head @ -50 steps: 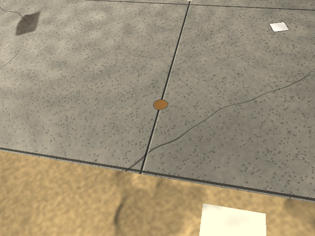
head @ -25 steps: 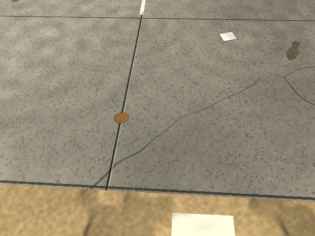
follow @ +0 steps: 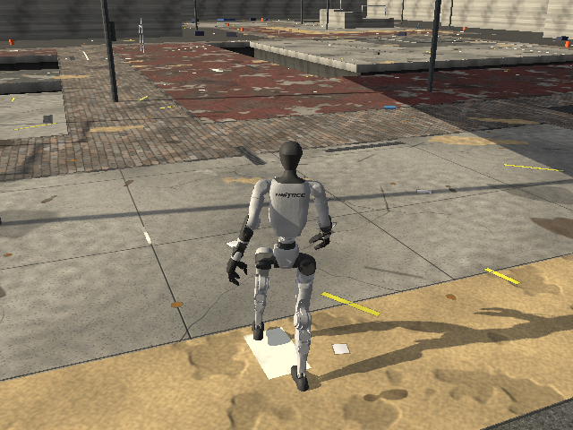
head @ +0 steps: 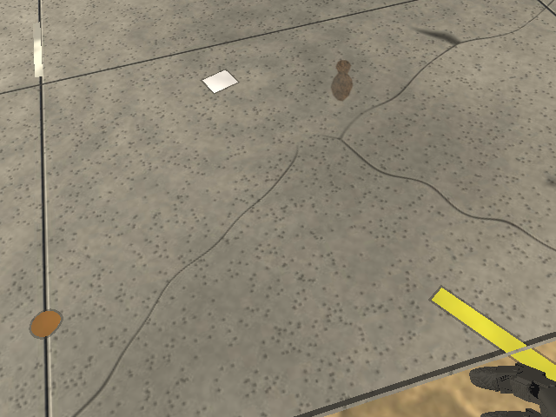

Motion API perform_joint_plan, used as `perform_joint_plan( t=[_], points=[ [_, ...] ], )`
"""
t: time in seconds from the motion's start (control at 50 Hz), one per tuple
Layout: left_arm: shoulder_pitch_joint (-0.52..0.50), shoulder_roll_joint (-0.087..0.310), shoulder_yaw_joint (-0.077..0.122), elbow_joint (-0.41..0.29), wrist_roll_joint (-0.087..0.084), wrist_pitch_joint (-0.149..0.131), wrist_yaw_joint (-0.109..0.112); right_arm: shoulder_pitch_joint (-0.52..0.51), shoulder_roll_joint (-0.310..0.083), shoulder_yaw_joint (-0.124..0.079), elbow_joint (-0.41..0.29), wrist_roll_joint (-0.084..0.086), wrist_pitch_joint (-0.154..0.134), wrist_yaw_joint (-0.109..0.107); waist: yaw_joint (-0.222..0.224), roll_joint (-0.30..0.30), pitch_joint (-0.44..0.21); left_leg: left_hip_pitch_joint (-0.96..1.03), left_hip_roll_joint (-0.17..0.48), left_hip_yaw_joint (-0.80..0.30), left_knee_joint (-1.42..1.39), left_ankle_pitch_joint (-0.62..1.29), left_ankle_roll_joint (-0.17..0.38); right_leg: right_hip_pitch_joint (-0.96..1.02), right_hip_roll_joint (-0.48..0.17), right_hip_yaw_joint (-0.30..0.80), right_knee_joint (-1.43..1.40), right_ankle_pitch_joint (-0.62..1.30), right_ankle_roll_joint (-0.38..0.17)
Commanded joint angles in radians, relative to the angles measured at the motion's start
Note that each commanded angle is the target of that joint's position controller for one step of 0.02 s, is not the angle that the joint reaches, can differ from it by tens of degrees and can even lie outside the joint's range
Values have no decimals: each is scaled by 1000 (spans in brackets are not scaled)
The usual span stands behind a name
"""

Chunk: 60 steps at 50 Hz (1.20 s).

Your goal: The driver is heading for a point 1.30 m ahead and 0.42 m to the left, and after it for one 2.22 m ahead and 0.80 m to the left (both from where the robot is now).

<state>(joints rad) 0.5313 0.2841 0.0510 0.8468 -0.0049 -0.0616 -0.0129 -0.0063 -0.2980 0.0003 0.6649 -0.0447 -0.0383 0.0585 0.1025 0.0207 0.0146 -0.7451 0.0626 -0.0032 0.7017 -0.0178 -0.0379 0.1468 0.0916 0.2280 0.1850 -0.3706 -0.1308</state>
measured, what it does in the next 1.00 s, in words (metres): walks ahead, turning left: left foot, then right foot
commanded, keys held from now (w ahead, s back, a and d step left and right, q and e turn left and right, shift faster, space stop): w+shift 0.08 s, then w+q+shift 0.42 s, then q+shift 0.50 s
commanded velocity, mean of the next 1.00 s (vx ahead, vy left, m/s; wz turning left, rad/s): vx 0.69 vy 0.00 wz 0.53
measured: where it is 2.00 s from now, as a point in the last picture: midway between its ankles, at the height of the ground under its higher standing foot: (274, 225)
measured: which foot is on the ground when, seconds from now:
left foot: up 0.00-0.08, down 0.10-0.48, up 0.50-0.84, down 0.86-1.00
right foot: down 0.00-0.12, up 0.14-0.48, down 0.50-0.86, up 0.88-1.00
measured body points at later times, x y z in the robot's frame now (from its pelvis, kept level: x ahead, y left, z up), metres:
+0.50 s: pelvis +0.47 -0.02 -0.01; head +0.50 -0.03 +0.44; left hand +0.74 +0.20 -0.03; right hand +0.41 -0.30 -0.14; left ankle +0.27 +0.11 -0.72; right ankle +0.61 -0.14 -0.73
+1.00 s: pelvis +0.79 +0.03 -0.02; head +0.84 +0.06 +0.43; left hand +0.74 +0.31 -0.14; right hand +1.07 -0.12 -0.13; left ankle +0.86 +0.10 -0.73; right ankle +0.81 -0.13 -0.63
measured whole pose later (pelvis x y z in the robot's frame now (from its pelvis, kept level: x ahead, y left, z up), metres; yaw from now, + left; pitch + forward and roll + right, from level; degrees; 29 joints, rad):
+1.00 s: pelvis +0.79 +0.03 -0.02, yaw +35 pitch +0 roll +1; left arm 0.18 0.24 0.01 0.70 0.04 0.00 0.03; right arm 0.15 -0.31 -0.07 0.66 0.00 0.04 0.01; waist 0.00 0.00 0.16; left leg -0.44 -0.20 0.01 0.58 -0.12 0.16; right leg -0.47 -0.04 0.04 1.34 -0.49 0.07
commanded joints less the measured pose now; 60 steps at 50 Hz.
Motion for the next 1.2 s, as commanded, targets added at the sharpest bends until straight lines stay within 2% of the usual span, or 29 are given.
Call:
perform_joint_plan(
  t=[0.02,0.06,0.1,0.12,0.14,0.16,0.2,0.26,0.32,0.38,0.44,0.48,0.5,0.52,0.54,0.56,0.6,0.66,0.72,0.82,0.84,0.86,0.88,0.9,0.92,0.94,0.98,1.06,1.2],
  points=[
    [-57,185,42,-35,-10,-32,16,-133,-63,-10,-107,9,-25,-6,-37,-113,73,252,-67,72,-139,91,57,-191,-207,80,-61,738,-78],
    [-66,243,52,-17,10,-35,17,81,-136,-42,-50,16,-25,-35,-135,-134,-75,501,-145,84,-109,-66,94,-114,-213,52,186,1185,-36],
    [-141,217,47,-11,50,-34,21,523,-209,-85,68,22,-23,-82,-356,-109,-250,943,-53,22,-68,-276,126,-321,-157,-12,725,1074,-18],
    [-93,62,12,-52,23,-43,13,626,-304,-111,91,-17,-29,-92,-312,190,-346,1126,200,-461,-182,-740,237,-603,-1,-70,1197,382,24],
    [-27,50,-3,-65,4,-58,-10,543,-295,-111,107,-2,-29,-68,-214,364,-366,1126,289,-1008,-465,-801,321,-791,100,-23,1292,-43,22],
    [-124,99,-3,-62,25,-52,-6,394,-206,-103,88,11,-32,-54,-183,203,-177,983,252,-902,-459,-794,341,-867,-5,-52,1311,45,2],
    [-293,119,-8,-104,61,-51,-16,364,-99,-80,109,20,-38,-42,-164,-23,-69,738,172,-652,-452,-576,324,-820,-88,-88,1185,104,13],
    [-373,61,-36,-184,90,-25,-23,419,-75,-65,179,26,-53,-49,-88,33,48,541,98,-529,-500,-411,330,-829,-149,-102,1024,8,78],
    [-506,59,-64,-266,73,-23,-37,379,-116,-80,153,27,-64,-62,-69,30,110,336,62,-419,-604,-347,320,-729,-191,-154,718,142,136],
    [-547,57,-71,-268,38,-24,-54,372,-180,-108,134,41,-71,-45,-86,38,75,197,27,-342,-661,-203,268,-372,-123,-233,504,358,154],
    [-525,111,-45,-253,42,-26,-27,436,-198,-117,146,51,-64,-37,-94,3,27,421,42,-341,-493,36,219,-340,-102,-229,376,321,148],
    [-283,167,-8,-188,55,-37,4,453,-213,-123,156,47,-59,-33,22,-49,-143,409,-45,-261,-55,242,173,-45,-93,-242,365,192,124],
    [-82,248,22,-175,76,-40,29,426,-141,-104,130,50,-68,-33,111,-128,-270,259,-101,-196,287,34,150,159,-317,-8,320,-134,88],
    [-66,318,35,-178,105,-31,37,491,6,-70,75,89,-62,-44,32,-342,-357,39,-168,-105,589,-490,127,251,-603,493,111,-345,24],
    [-139,268,36,-176,80,-25,36,463,-56,-73,70,65,-43,-56,-14,-288,-273,-53,-99,-80,696,-410,134,154,-593,582,69,-218,-20],
    [-222,157,12,-189,72,-29,30,385,-78,-80,78,47,-27,-59,-28,-148,-137,-70,-45,-63,678,-336,127,38,-538,347,126,70,-12],
    [-247,68,-11,-164,64,-35,19,329,-67,-88,87,29,2,-46,-64,-94,-47,-12,-10,-46,607,-337,97,-99,-435,9,191,682,22],
    [-222,57,-12,-115,25,-47,21,263,-19,-82,31,18,42,-22,-105,-177,-25,-13,-20,-12,515,-321,77,-145,-392,-175,180,927,52],
    [-326,69,-5,-120,7,-43,32,153,8,-58,-46,14,43,9,-145,-165,15,99,-33,52,178,-109,76,-267,-334,-346,112,840,67],
    [-331,171,32,-130,-17,-38,39,332,-72,-76,-4,-4,46,19,-238,-104,-104,564,-155,138,-60,34,167,-329,-330,-439,447,1051,101],
    [-338,174,34,-142,-23,-30,34,445,-109,-94,26,-11,43,6,-286,-78,-164,701,-164,104,-95,55,204,-376,-331,-424,654,943,113],
    [-308,133,26,-132,-12,-17,25,471,-148,-109,50,-11,37,-17,-284,14,-150,811,-132,30,-175,137,234,-504,-246,-424,906,368,137],
    [-209,61,11,-139,22,3,19,404,-247,-131,15,16,47,-39,-203,179,-127,901,64,-213,-83,800,280,-705,-104,-442,1284,-303,172],
    [-90,107,14,-199,26,25,31,405,-324,-150,-51,31,49,-37,-175,156,-404,1107,279,-593,-152,997,490,-832,-57,-222,1465,-299,209],
    [-123,150,9,-192,42,36,41,324,-288,-152,-89,45,65,-49,-182,49,-408,1039,280,-662,-271,583,508,-865,-98,-146,1428,-199,200],
    [-190,168,10,-198,45,43,43,263,-222,-134,-93,49,73,-58,-158,-15,-242,857,224,-598,-337,360,473,-860,-128,-138,1325,-141,199],
    [-241,154,9,-207,56,62,48,232,-156,-111,-63,46,68,-63,-99,-45,-88,643,109,-482,-367,340,385,-784,-160,-138,1126,-108,202],
    [-267,102,-6,-209,47,97,48,238,-181,-121,-36,29,57,-53,-86,-63,-133,518,17,-404,-323,470,316,-644,-137,-150,923,-49,211],
    [-447,92,-10,-263,27,104,47,252,-192,-141,-37,25,87,-50,-140,54,-86,500,-45,-568,-368,-105,238,-649,-62,-97,676,56,187]
  ],
)
Velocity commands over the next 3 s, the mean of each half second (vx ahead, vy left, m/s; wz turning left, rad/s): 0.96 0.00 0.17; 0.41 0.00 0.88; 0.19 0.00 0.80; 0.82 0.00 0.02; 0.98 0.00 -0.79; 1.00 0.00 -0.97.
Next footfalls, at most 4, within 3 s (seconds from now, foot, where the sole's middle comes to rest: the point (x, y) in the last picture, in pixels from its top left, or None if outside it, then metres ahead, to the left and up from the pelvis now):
0.10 left None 0.31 0.11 -0.77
0.50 right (392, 337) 0.65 -0.14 -0.77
0.86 left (295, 249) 0.90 0.12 -0.77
1.34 right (336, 211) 1.04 0.01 -0.77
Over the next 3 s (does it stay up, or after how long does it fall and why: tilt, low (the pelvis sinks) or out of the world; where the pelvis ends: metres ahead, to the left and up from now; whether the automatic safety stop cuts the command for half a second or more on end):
stays up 1.58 0.83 0.00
